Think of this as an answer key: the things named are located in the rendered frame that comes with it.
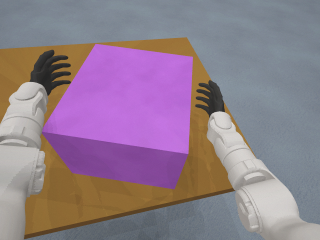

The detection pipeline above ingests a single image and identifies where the carton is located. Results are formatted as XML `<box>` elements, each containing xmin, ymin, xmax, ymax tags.
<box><xmin>42</xmin><ymin>44</ymin><xmax>193</xmax><ymax>189</ymax></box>

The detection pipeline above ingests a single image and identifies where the robot left forearm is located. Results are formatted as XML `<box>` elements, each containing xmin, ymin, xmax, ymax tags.
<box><xmin>0</xmin><ymin>82</ymin><xmax>49</xmax><ymax>151</ymax></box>

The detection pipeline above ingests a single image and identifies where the robot right forearm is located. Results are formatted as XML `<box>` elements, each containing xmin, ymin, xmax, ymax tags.
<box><xmin>206</xmin><ymin>111</ymin><xmax>300</xmax><ymax>216</ymax></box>

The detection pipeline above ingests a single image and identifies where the robot right hand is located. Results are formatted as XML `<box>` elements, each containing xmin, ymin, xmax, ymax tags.
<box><xmin>195</xmin><ymin>80</ymin><xmax>225</xmax><ymax>118</ymax></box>

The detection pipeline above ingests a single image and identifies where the robot left upper arm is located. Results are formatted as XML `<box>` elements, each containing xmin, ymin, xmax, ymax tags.
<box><xmin>0</xmin><ymin>145</ymin><xmax>46</xmax><ymax>240</ymax></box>

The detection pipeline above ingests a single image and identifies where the robot left hand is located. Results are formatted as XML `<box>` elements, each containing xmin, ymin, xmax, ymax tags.
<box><xmin>29</xmin><ymin>49</ymin><xmax>71</xmax><ymax>96</ymax></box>

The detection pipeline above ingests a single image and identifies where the table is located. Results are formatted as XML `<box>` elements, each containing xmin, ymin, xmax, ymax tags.
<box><xmin>0</xmin><ymin>37</ymin><xmax>257</xmax><ymax>239</ymax></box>

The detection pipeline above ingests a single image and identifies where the robot right upper arm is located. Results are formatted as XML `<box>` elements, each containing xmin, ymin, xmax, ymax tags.
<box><xmin>235</xmin><ymin>179</ymin><xmax>320</xmax><ymax>240</ymax></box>

